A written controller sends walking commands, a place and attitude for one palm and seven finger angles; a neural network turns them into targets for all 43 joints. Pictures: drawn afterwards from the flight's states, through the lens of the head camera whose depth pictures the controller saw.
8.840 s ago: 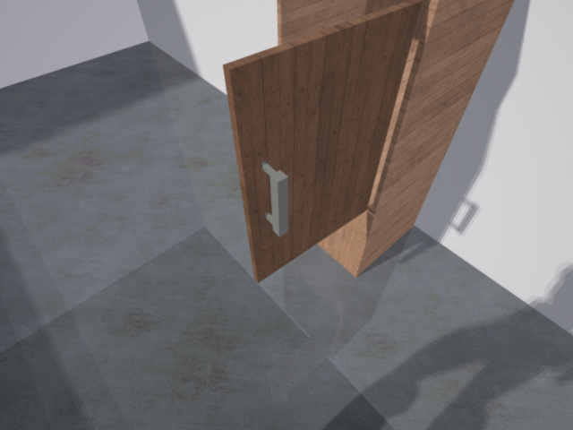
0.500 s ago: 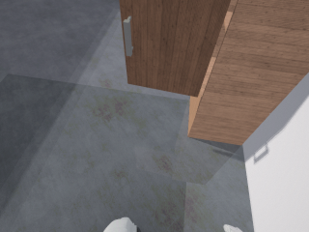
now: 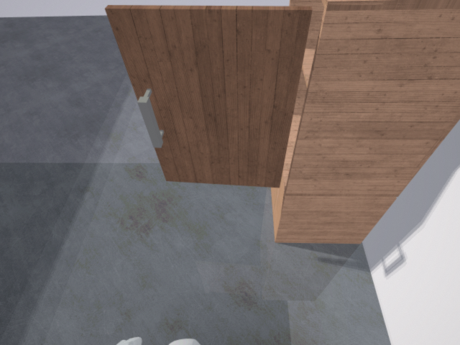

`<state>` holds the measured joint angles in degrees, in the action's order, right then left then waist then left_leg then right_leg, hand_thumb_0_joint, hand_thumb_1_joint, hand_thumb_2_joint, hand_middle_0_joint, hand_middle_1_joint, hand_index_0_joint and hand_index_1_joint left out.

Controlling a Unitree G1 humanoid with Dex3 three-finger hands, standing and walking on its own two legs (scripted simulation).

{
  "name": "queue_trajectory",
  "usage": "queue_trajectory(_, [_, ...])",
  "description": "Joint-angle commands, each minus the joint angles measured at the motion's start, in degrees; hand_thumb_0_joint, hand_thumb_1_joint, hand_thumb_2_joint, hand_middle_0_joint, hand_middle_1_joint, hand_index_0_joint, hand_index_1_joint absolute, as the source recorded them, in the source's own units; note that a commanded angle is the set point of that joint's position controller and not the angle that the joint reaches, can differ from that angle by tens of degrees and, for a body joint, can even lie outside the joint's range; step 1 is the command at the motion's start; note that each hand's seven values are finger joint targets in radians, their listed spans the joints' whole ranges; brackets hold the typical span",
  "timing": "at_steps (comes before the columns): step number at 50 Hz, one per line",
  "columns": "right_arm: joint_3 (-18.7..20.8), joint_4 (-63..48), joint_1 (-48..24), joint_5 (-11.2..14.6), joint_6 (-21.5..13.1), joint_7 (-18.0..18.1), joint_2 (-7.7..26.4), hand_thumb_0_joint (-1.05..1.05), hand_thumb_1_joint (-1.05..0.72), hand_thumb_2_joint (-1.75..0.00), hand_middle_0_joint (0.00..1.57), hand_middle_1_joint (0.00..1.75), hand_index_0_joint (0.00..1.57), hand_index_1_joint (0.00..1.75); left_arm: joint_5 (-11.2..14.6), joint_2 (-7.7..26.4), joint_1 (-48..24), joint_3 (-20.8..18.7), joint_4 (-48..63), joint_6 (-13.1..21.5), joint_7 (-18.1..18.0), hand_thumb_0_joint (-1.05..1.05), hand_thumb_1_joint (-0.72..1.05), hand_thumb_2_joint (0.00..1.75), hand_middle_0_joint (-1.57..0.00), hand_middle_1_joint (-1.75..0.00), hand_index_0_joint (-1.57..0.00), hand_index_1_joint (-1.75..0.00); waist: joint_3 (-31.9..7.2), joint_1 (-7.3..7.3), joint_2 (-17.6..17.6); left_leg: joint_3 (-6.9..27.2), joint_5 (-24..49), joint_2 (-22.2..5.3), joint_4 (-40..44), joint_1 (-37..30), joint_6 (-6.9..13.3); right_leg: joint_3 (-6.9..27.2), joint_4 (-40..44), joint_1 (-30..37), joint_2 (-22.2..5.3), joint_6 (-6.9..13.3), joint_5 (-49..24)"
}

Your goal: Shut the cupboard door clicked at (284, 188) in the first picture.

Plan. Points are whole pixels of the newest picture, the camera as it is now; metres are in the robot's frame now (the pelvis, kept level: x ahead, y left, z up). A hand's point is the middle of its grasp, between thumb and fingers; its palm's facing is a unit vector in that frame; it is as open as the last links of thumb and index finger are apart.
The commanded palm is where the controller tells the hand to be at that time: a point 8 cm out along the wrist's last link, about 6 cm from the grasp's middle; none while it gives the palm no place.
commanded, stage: take the last steps up to it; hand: left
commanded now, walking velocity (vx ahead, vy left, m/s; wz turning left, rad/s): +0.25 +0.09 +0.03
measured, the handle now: (153, 119) +0.66 +0.23 -0.02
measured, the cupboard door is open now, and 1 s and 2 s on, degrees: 86 86 86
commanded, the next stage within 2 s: come to a stop and stand still in 0.18 s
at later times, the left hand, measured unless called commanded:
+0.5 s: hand (119, 327) +0.18 +0.25 -0.18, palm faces +0.04 -0.98 -0.17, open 7.4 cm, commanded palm none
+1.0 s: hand (138, 308) +0.22 +0.22 -0.17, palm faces +0.00 -0.98 -0.21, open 7.3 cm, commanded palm none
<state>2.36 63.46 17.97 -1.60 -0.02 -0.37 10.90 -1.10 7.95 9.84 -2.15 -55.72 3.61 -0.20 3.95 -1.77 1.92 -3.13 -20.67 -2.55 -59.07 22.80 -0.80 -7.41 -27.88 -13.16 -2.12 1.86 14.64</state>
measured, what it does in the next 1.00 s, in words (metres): walks ahead: left foot, then right foot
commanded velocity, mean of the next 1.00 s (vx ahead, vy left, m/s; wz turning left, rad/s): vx -0.05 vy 0.01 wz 0.00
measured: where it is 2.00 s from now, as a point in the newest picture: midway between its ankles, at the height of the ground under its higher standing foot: outside the picture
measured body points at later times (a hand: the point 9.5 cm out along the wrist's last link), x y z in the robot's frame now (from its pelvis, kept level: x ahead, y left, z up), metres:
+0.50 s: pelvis +0.15 +0.07 +0.00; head +0.19 +0.09 +0.45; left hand +0.18 +0.30 -0.17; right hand +0.22 -0.16 -0.15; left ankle +0.19 +0.16 -0.74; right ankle +0.14 -0.05 -0.69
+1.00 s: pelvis +0.16 +0.04 +0.00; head +0.19 +0.04 +0.45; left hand +0.22 +0.27 -0.16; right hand +0.18 -0.21 -0.16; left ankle +0.13 +0.15 -0.74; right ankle +0.13 -0.08 -0.74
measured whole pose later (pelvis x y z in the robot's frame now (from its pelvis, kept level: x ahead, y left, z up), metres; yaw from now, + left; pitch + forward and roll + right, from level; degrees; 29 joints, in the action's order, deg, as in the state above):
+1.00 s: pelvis +0.16 +0.04 +0.00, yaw -1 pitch +1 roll +0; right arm 2.2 59.9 12.0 -0.5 2.6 1.0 11.1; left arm -1.0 9.8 10.6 -1.4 -58.1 -0.3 -1.8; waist 3.7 -0.1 -0.6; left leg -2.0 -18.7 0.1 -30.6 12.9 -2.7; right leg -2.9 -29.2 -12.7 -1.6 0.4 17.0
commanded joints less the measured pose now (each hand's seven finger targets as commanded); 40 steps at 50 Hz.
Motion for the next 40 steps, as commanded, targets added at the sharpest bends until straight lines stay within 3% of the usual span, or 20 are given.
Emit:
queue_trajectory(1, [0.6,-4.07,-0.53,0.24,-1.02,-0.54,0.47,0.0,-0.9,-0.9,0.2,0.3,0.2,0.3,0.0,7.34,7.63,-2.15,-1.22,1.4,-0.24,0.0,0.9,0.9,-0.2,-0.3,-0.2,-0.3,-2.83,2.13,-9.64,0.36,5.43,-3.02,6.84,7.12,-1.8,8.32,16.01,6.98,-14.0,6.18,-19.28])
queue_trajectory(3, [0.58,-4.98,-2.72,0.35,-1.19,-0.93,-0.62,0.0,-0.9,-0.9,0.2,0.3,0.2,0.3,-0.18,8.22,8.84,-2.39,-2.46,1.53,-0.14,0.0,0.9,0.9,-0.2,-0.3,-0.2,-0.3,-2.43,2.84,-7.86,-1.43,6.54,-2.25,13.62,6.58,-2.03,7.37,15.58,8.22,-13.93,6.53,-20.83])
queue_trajectory(7, [0.46,-6.82,-5.98,0.37,-1.9,-1.43,0.25,0.0,-0.9,-0.9,0.2,0.3,0.2,0.3,-0.26,10.63,9.31,-2.59,-4.23,0.9,-0.13,0.0,0.9,0.9,-0.2,-0.3,-0.2,-0.3,-1.62,3.55,-10.73,-2.89,7.5,-0.49,22.59,3.17,-0.95,6.53,13.0,8.69,-14.33,5.72,-17.97])
queue_trajectory(10, [0.83,-4.87,0.5,0.15,-2.72,-1.01,2.89,0.0,-0.9,-0.9,0.2,0.3,0.2,0.3,-0.05,10.86,7.47,-2.67,-4.58,-0.08,-0.22,0.0,0.9,0.9,-0.2,-0.3,-0.2,-0.3,-1.87,-0.51,-8.05,-4.79,12.14,1.77,32.19,-12.05,0.06,3.46,4.71,1.23,-11.41,2.91,-13.38])
queue_trajectory(11, [1.65,-3.22,6.58,-0.19,-3.16,-0.52,6.59,0.0,-0.9,-0.9,0.2,0.3,0.2,0.3,-0.01,9.15,8.21,-2.19,-4.09,-0.42,-0.13,0.0,0.9,0.9,-0.2,-0.3,-0.2,-0.3,-5.31,-2.73,-0.23,0.01,15.09,-2.16,33.36,-21.95,1.71,1.54,-6.5,-4.09,-8.26,1.39,-9.1])
queue_trajectory(12, [2.94,-2.53,11.62,-0.96,-3.24,0.39,12.5,0.0,-0.9,-0.9,0.2,0.3,0.2,0.3,0.48,5.94,10.69,-1.63,-3.25,-0.65,-0.05,0.0,0.9,0.9,-0.2,-0.3,-0.2,-0.3,-9.71,-3.72,13.33,16.3,19.16,-15.33,36.06,-30.42,7.48,-3.27,-21.23,-14.59,-0.94,-1.15,11.22])
queue_trajectory(13, [2.84,-2.72,14.28,-0.56,-2.44,1.12,13.9,0.0,-0.9,-0.9,0.2,0.3,0.2,0.3,0.24,5.78,7.14,-0.83,-0.74,-0.7,-0.23,0.0,0.9,0.9,-0.2,-0.3,-0.2,-0.3,-8.28,-4.91,12.83,23.91,19.98,-20.54,40.82,-27.15,12.52,0.57,-34.1,-18.35,1.12,-0.7,22.11])
queue_trajectory(14, [2.32,-3.15,10.38,-0.44,-2.56,1.6,12.44,0.0,-0.9,-0.9,0.2,0.3,0.2,0.3,0.15,5.12,5.34,-0.69,-0.65,-0.81,-0.59,0.0,0.9,0.9,-0.2,-0.3,-0.2,-0.3,-8.56,-3.56,12.45,23.02,17.32,-20.84,42.6,-23.15,13.4,4.15,-41.3,-20.88,-0.99,-0.05,20.26])
queue_trajectory(17, [-0.39,-6.49,-2.06,-0.01,-2.98,2.64,5.63,0.0,-0.9,-0.9,0.2,0.3,0.2,0.3,0.66,3.58,8.18,-0.26,-4.44,-2.44,-0.65,0.0,0.9,0.9,-0.2,-0.3,-0.2,-0.3,-3.88,2.26,2.31,10.63,33.36,-15.98,43.34,-8.68,9.82,8.83,-34.47,-11.82,-4.76,-2.26,9.17])
queue_trajectory(18, [-0.87,-6.51,-4.37,0.18,-3.04,3.03,5.22,0.0,-0.9,-0.9,0.2,0.3,0.2,0.3,0.79,3.33,10.24,-0.05,-5.29,-3.18,-0.81,0.0,0.9,0.9,-0.2,-0.3,-0.2,-0.3,-4.53,3.49,3.12,7.26,40.52,-15.39,42.34,-8.0,9.48,8.14,-30.3,-8.61,-4.27,-2.81,8.95])
queue_trajectory(21, [0.28,-5.9,-5.07,0.45,-1.3,3.51,7.54,0.0,-0.9,-0.9,0.2,0.3,0.2,0.3,0.47,5.32,10.45,-0.75,-4.8,-5.4,-1.01,0.0,0.9,0.9,-0.2,-0.3,-0.2,-0.3,-8.1,2.65,3.4,5.34,44.66,-16.14,39.85,-10.96,10.16,5.67,-23.95,-6.24,-1.87,-3.33,9.29])
queue_trajectory(25, [1.8,-6.02,-5.21,0.09,0.27,3.84,9.97,0.0,-0.9,-0.9,0.2,0.3,0.2,0.3,0.05,6.49,6.85,-1.86,-1.05,-6.82,-0.95,0.0,0.9,0.9,-0.2,-0.3,-0.2,-0.3,-6.51,1.78,5.28,7.59,42.09,-18.56,39.01,-11.25,11.72,6.47,-26.07,-9.69,-0.37,-2.95,11.54])
queue_trajectory(30, [2.75,-6.88,-5.9,-0.14,0.79,3.42,10.57,0.0,-0.9,-0.9,0.2,0.3,0.2,0.3,0.13,6.0,4.41,-1.84,2.03,-6.41,-0.97,0.0,0.9,0.9,-0.2,-0.3,-0.2,-0.3,-7.25,1.42,8.12,7.98,41.1,-17.11,36.64,-12.19,10.36,5.17,-15.19,-5.64,0.43,-2.19,9.19])
queue_trajectory(32, [3.02,-7.15,-6.33,0.24,1.13,2.98,10.41,0.0,-0.9,-0.9,0.2,0.3,0.2,0.3,0.09,6.32,6.66,-1.93,1.68,-5.79,-1.04,0.0,0.9,0.9,-0.2,-0.3,-0.2,-0.3,-8.46,2.57,7.27,6.3,35.68,-14.5,33.83,-11.22,8.28,3.62,-5.35,0.26,1.04,-2.08,0.62])
queue_trajectory(33, [2.91,-7.39,-5.81,0.53,1.27,2.68,9.1,0.0,-0.9,-0.9,0.2,0.3,0.2,0.3,-0.14,7.35,7.77,-1.96,1.59,-5.19,-1.2,0.0,0.9,0.9,-0.2,-0.3,-0.2,-0.3,-7.53,3.08,3.9,5.17,29.57,-11.84,30.82,-8.65,6.24,4.65,1.69,3.91,0.25,-1.62,-6.36])
queue_trajectory(34, [2.74,-7.79,-4.56,1.05,1.36,2.17,6.82,0.0,-0.9,-0.9,0.2,0.3,0.2,0.3,-0.58,10.58,7.56,-2.32,2.05,-4.45,-1.51,0.0,0.9,0.9,-0.2,-0.3,-0.2,-0.3,-8.52,2.56,-5.88,1.51,16.32,-6.06,24.71,-3.96,2.49,14.08,6.46,7.67,-7.36,0.48,-19.61])
queue_trajectory(35, [1.93,-8.86,-4.78,1.36,1.82,1.53,3.43,0.0,-0.9,-0.9,0.2,0.3,0.2,0.3,-0.68,13.99,5.67,-2.41,2.22,-3.79,-1.65,0.0,0.9,0.9,-0.2,-0.3,-0.2,-0.3,-6.69,1.92,-15.72,-2.48,-7.93,1.45,17.09,0.49,-0.84,21.73,8.73,5.39,-18.25,6.03,-29.93])
queue_trajectory(36, [1.8,-9.26,-7.06,1.26,2.85,1.44,3.57,0.0,-0.9,-0.9,0.2,0.3,0.2,0.3,-0.41,14.05,5.36,-1.79,2.58,-3.49,-1.64,0.0,0.9,0.9,-0.2,-0.3,-0.2,-0.3,-6.74,3.44,-10.93,1.83,-13.86,2.1,8.86,-1.34,-0.89,21.56,9.64,0.43,-20.66,9.5,-31.93])
queue_trajectory(37, [1.73,-9.06,-7.76,0.96,3.21,1.64,2.8,0.0,-0.9,-0.9,0.2,0.3,0.2,0.3,-0.45,12.98,3.37,-1.86,2.1,-3.18,-2.0,0.0,0.9,0.9,-0.2,-0.3,-0.2,-0.3,-6.33,2.09,-12.09,3.68,-13.27,2.18,4.85,1.59,-0.88,20.92,7.51,2.84,-17.88,10.02,-38.27])
queue_trajectory(40, [1.4,-7.29,-5.59,1.31,2.84,1.6,3.91,0.0,-0.9,-0.9,0.2,0.3,0.2,0.3,-0.07,11.73,1.69,-1.44,1.86,-2.77,-2.21,0.0,0.9,0.9,-0.2,-0.3,-0.2,-0.3,-6.97,1.68,-11.83,3.69,-8.84,1.69,4.39,2.45,-2.0,15.41,4.34,8.19,-14.75,8.77,-45.69])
